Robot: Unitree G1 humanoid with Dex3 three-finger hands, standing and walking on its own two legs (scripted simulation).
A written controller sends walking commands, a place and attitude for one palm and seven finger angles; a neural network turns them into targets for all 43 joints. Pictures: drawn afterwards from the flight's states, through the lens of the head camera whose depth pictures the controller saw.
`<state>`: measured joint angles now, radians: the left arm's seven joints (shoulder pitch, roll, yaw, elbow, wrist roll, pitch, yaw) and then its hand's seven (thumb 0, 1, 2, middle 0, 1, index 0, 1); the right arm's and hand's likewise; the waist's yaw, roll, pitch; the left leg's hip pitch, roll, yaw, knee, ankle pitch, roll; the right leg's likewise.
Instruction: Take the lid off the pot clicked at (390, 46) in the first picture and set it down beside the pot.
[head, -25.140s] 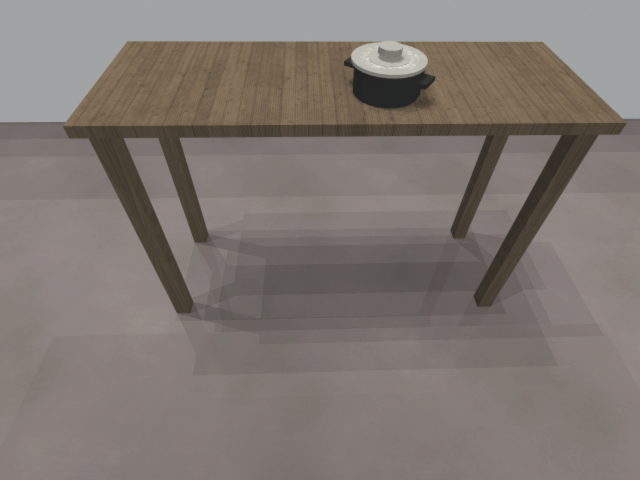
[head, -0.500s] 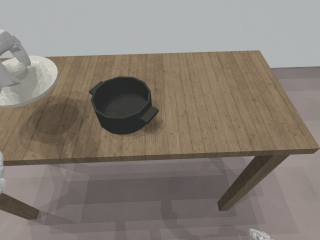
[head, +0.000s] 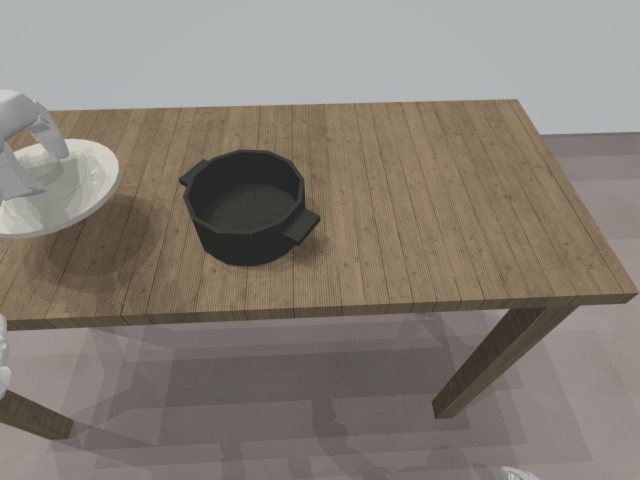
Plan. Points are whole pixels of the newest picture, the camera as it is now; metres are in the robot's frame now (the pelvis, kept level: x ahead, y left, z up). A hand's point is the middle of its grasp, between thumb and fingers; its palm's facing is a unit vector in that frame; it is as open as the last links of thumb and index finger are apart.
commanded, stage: lower the lid onto the table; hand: left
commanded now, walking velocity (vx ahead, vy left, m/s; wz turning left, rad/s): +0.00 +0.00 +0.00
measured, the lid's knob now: (36, 169) +0.45 +0.35 +0.15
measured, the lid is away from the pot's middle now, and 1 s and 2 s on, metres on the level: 0.24 0.23 0.24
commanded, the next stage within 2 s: open the fingers wide in 1.38 s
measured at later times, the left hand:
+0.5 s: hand (38, 188) +0.42 +0.34 +0.14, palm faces -0.38 -0.17 -0.91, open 8.6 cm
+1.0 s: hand (57, 207) +0.42 +0.33 +0.11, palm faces -0.45 -0.17 -0.88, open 8.6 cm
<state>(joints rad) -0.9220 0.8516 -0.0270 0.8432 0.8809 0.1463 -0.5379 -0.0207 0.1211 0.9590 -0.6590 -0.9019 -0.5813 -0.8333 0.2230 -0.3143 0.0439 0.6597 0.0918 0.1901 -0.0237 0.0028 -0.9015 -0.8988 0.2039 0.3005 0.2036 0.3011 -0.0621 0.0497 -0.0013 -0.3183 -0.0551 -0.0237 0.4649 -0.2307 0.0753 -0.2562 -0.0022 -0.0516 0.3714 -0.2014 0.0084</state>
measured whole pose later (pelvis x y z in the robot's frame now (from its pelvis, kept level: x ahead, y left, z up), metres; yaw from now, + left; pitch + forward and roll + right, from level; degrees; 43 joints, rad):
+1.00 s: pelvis -0.01 +0.01 +0.00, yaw +0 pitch +7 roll -2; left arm -0.91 0.82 -0.05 1.00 0.91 -0.01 -0.49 -0.02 0.13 0.96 -0.66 -0.90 -0.58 -0.83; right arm 0.25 -0.30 0.04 0.67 0.09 0.22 -0.03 0.00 -0.90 -0.90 0.20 0.30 0.20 0.30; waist -0.09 0.03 -0.01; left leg -0.40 -0.05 -0.02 0.53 -0.25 0.08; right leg -0.33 0.00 -0.05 0.42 -0.21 0.01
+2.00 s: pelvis -0.01 +0.01 -0.01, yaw -1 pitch +10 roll -3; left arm -0.89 0.84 -0.01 1.03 0.95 -0.16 -0.38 0.00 0.18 0.88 -0.60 -0.93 -0.53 -0.86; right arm 0.27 -0.28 0.02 0.67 0.09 0.26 -0.07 0.00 -0.90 -0.90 0.21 0.30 0.21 0.30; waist -0.08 0.02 -0.04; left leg -0.50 -0.05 -0.01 0.61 -0.28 0.09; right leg -0.43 0.01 -0.04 0.50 -0.24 0.01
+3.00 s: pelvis +0.00 +0.00 -0.01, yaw -1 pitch +9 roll -3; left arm -0.90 0.87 -0.01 1.01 0.94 -0.10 -0.41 0.00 -0.07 0.78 -0.42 -0.75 -0.42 -0.74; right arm 0.25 -0.29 0.03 0.65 0.09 0.27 -0.06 0.00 -0.90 -0.90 0.21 0.30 0.20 0.30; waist -0.08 0.03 -0.04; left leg -0.45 -0.04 -0.01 0.57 -0.28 0.08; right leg -0.38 0.01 -0.04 0.46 -0.23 0.01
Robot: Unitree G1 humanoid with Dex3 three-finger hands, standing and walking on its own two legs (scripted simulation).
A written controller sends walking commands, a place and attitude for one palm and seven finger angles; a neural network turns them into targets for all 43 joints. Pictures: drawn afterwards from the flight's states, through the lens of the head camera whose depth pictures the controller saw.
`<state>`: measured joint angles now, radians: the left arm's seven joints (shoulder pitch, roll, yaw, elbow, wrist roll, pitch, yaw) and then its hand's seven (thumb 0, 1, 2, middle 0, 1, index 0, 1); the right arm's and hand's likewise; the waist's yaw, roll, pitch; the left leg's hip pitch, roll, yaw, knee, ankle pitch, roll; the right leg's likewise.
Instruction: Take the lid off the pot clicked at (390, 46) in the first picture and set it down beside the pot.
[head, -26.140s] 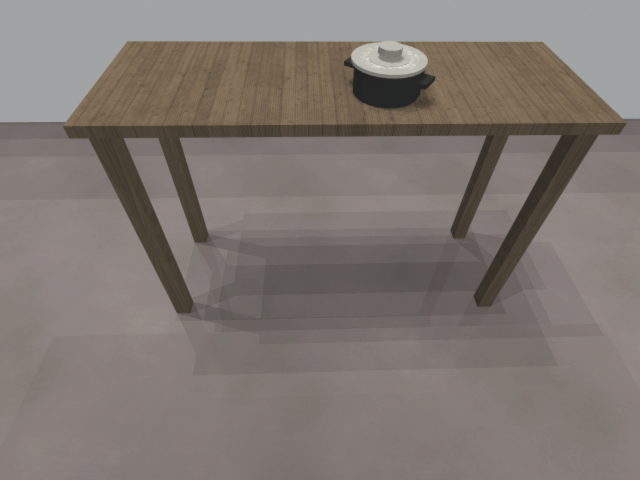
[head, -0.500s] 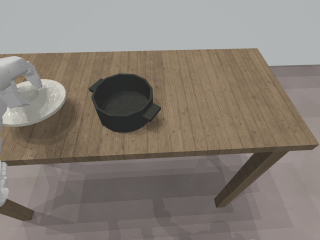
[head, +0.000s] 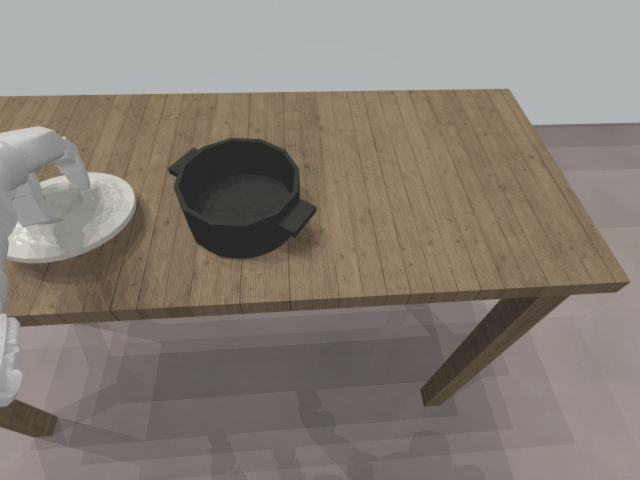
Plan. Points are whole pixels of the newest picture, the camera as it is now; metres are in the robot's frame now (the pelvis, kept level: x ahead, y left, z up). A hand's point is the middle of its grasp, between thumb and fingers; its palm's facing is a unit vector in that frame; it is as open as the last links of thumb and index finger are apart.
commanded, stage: lower the lid onto the table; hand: left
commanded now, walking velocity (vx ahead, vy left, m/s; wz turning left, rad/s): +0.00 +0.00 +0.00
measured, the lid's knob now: (58, 199) +0.45 +0.33 +0.08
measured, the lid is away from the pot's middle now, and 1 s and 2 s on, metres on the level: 0.23 0.24 0.24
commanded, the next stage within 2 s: open the fingers wide in 0.38 s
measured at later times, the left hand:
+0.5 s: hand (44, 204) +0.43 +0.34 +0.10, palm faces -0.47 -0.16 -0.87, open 8.6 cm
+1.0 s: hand (39, 211) +0.42 +0.34 +0.09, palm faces -0.42 -0.11 -0.90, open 8.6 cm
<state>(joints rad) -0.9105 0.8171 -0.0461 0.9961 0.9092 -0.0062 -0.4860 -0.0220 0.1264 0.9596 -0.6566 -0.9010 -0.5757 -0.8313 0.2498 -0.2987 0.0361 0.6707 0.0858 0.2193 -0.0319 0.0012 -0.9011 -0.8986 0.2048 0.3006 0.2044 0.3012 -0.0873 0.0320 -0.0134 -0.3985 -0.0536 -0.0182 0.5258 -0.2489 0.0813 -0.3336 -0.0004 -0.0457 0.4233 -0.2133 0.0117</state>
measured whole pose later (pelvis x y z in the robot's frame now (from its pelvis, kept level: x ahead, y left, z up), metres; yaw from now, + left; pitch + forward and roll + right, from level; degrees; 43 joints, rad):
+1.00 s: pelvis +0.00 +0.01 -0.01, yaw -1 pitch +10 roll -3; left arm -0.89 0.84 -0.01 1.03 0.95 -0.16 -0.38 0.00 0.18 0.88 -0.60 -0.93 -0.53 -0.86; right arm 0.27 -0.28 0.02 0.67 0.09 0.26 -0.07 0.00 -0.90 -0.90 0.21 0.30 0.21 0.30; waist -0.08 0.02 -0.04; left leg -0.50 -0.05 -0.01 0.61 -0.28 0.09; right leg -0.43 0.01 -0.04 0.50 -0.24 0.01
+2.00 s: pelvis +0.00 +0.00 +0.00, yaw -1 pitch +9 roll -3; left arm -0.90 0.87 -0.01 1.01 0.94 -0.10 -0.41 0.00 -0.07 0.78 -0.42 -0.75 -0.42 -0.74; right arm 0.25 -0.29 0.03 0.65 0.09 0.27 -0.06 0.00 -0.90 -0.90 0.21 0.30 0.20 0.30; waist -0.08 0.03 -0.04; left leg -0.45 -0.04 -0.01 0.57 -0.28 0.08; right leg -0.38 0.01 -0.04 0.46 -0.23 0.01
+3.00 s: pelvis +0.00 +0.02 +0.00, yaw +0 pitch +7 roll -3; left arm -1.11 0.90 -0.09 0.91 0.94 0.06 -0.53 0.00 -0.08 0.78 -0.42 -0.75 -0.43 -0.74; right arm 0.25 -0.29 0.04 0.65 0.09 0.25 -0.03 0.00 -0.90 -0.90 0.20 0.30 0.20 0.30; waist -0.07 0.03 -0.03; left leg -0.38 -0.08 -0.02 0.48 -0.22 0.10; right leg -0.31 -0.02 -0.04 0.37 -0.19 0.00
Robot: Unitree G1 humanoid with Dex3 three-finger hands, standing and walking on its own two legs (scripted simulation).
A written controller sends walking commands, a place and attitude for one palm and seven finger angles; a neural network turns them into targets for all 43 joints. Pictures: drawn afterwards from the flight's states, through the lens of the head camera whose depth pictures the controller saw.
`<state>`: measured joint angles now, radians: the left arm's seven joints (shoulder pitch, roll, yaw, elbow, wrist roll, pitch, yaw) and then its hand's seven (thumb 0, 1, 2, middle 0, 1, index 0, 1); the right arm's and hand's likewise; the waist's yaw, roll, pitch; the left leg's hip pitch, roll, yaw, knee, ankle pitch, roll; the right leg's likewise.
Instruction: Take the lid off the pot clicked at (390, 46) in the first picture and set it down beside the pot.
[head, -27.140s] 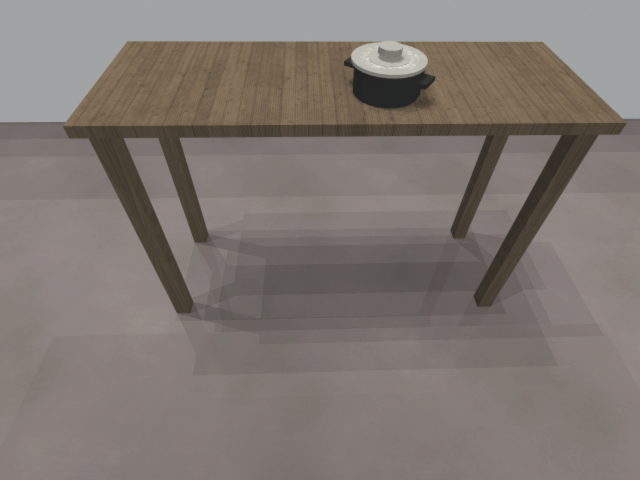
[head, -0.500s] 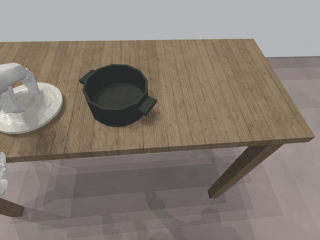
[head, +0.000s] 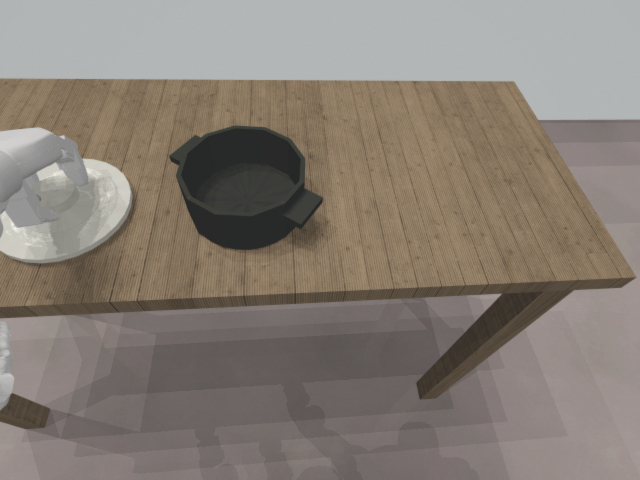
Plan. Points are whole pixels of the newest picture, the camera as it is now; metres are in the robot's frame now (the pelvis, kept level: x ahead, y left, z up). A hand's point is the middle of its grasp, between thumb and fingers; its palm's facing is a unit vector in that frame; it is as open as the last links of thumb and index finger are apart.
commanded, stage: open the fingers wide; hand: left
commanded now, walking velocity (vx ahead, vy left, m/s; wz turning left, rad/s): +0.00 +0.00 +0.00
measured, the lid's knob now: (54, 195) +0.45 +0.35 +0.07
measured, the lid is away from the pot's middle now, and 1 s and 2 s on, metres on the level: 0.24 0.24 0.24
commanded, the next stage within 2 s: raise the empty hand in 0.58 s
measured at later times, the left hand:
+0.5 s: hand (46, 190) +0.43 +0.33 +0.10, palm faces -0.40 -0.09 -0.91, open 10.9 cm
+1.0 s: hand (22, 176) +0.43 +0.34 +0.13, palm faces -0.39 -0.12 -0.92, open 11.1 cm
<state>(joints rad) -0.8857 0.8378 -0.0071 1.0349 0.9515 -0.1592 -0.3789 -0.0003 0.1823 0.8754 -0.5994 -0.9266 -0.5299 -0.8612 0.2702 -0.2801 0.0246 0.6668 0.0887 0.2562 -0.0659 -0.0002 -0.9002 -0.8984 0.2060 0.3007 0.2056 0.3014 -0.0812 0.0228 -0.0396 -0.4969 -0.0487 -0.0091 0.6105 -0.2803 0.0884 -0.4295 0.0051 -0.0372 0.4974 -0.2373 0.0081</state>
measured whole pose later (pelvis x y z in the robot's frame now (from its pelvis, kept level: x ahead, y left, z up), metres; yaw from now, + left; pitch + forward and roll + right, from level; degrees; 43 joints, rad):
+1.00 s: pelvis +0.01 -0.01 +0.00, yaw +0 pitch +9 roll -3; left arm -0.90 0.87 -0.01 1.01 0.94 -0.10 -0.41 0.00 -0.07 0.78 -0.42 -0.75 -0.42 -0.74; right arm 0.25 -0.29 0.03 0.65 0.09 0.27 -0.06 0.00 -0.90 -0.90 0.21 0.30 0.20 0.30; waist -0.08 0.03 -0.04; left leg -0.45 -0.04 -0.01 0.57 -0.28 0.08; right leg -0.38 0.01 -0.04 0.46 -0.23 0.01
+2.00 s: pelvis +0.01 +0.01 +0.01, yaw +1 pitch +7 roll -3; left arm -1.11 0.90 -0.09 0.91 0.94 0.06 -0.53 0.00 -0.08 0.78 -0.42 -0.75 -0.43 -0.74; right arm 0.25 -0.29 0.04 0.65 0.09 0.25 -0.03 0.00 -0.90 -0.90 0.20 0.30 0.20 0.30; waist -0.07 0.03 -0.03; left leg -0.38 -0.08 -0.02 0.48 -0.22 0.10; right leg -0.31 -0.02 -0.04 0.37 -0.19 0.00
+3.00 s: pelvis +0.02 -0.06 +0.02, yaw -1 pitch -1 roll -1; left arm -0.37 0.56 0.44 0.23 -0.08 -0.05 0.07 0.00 0.11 0.81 -0.37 -0.66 -0.38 -0.65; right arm 0.19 -0.27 0.05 0.67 0.04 0.02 -0.05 0.00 -0.90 -0.90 0.21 0.30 0.21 0.30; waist 0.01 0.04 0.01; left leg -0.14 0.00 -0.01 0.38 -0.23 0.01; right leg -0.10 0.06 -0.01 0.32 -0.20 -0.05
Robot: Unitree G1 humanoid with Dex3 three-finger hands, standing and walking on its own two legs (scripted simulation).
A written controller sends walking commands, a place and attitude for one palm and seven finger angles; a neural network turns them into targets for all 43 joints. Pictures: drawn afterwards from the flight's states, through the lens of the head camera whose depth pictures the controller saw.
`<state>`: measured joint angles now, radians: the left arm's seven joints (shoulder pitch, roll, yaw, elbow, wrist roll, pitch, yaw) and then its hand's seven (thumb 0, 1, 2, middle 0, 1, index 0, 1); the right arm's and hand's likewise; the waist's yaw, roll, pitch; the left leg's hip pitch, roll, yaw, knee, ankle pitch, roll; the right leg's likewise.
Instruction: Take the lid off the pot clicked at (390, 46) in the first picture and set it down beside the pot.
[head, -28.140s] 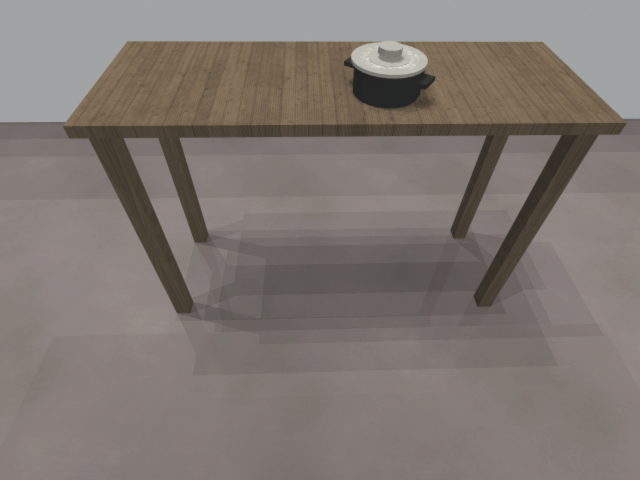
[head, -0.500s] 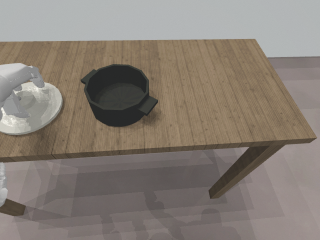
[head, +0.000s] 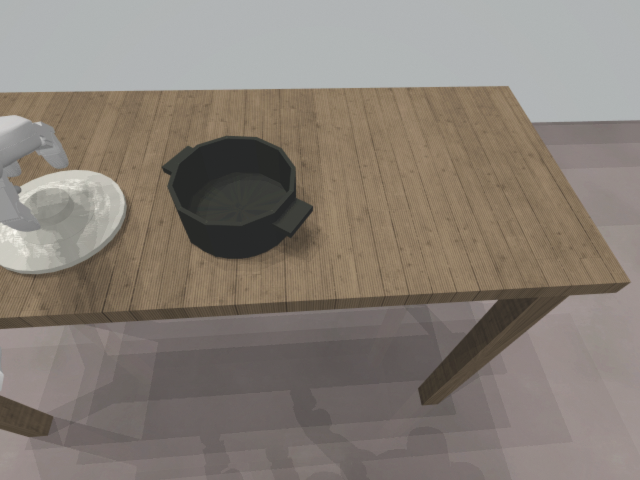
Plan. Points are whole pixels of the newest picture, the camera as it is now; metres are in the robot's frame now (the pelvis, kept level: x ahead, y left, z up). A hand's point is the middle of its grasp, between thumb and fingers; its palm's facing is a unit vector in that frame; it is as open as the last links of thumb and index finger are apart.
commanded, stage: raise the empty hand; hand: left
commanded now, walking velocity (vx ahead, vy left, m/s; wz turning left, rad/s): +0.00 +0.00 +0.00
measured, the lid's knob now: (49, 206) +0.45 +0.36 +0.07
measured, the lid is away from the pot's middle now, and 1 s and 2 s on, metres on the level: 0.24 0.24 0.24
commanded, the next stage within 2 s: draw the hand back to the body in 0.98 s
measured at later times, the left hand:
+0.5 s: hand out of the picture +0.44 +0.36 +0.18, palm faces -0.31 -0.10 -0.94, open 11.1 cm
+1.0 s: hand out of the picture +0.43 +0.38 +0.22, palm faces -0.24 -0.11 -0.96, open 11.1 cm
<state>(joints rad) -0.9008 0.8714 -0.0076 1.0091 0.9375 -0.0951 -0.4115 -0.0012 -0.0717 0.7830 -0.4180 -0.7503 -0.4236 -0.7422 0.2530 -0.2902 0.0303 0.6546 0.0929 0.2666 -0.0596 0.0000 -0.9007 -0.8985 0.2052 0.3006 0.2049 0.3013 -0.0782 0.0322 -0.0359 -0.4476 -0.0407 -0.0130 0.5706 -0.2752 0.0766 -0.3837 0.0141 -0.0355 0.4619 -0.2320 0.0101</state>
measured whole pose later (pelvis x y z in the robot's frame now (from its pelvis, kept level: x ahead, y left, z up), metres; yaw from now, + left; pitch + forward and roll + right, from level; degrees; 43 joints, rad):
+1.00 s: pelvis +0.00 +0.02 +0.01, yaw +1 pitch +7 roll -3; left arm -1.11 0.90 -0.09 0.91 0.94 0.06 -0.53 0.00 -0.08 0.78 -0.42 -0.75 -0.43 -0.74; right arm 0.25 -0.29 0.04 0.65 0.09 0.25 -0.03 0.00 -0.90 -0.90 0.20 0.30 0.20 0.30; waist -0.07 0.03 -0.03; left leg -0.38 -0.08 -0.02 0.48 -0.22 0.10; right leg -0.31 -0.02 -0.04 0.37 -0.19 0.00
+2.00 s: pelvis +0.02 -0.05 +0.01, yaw -1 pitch -1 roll -1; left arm -0.37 0.56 0.44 0.23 -0.08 -0.05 0.07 0.00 0.11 0.81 -0.37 -0.66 -0.38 -0.65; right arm 0.19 -0.27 0.05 0.67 0.04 0.02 -0.05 0.00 -0.90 -0.90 0.21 0.30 0.21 0.30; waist 0.01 0.04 0.01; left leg -0.14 0.00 -0.01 0.38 -0.23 0.01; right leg -0.10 0.06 -0.01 0.32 -0.20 -0.05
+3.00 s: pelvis -0.01 -0.04 +0.01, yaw -1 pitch -6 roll -1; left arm 0.23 0.39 0.40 -0.45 -0.13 -0.10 0.07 0.01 0.89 0.90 -0.20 -0.31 -0.21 -0.30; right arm 0.14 -0.22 0.03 0.71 0.01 -0.08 -0.05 0.01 -0.90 -0.90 0.20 0.30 0.20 0.30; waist 0.07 0.06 0.03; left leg -0.06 -0.01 -0.01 0.36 -0.20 0.02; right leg -0.02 0.05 0.00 0.30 -0.18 -0.04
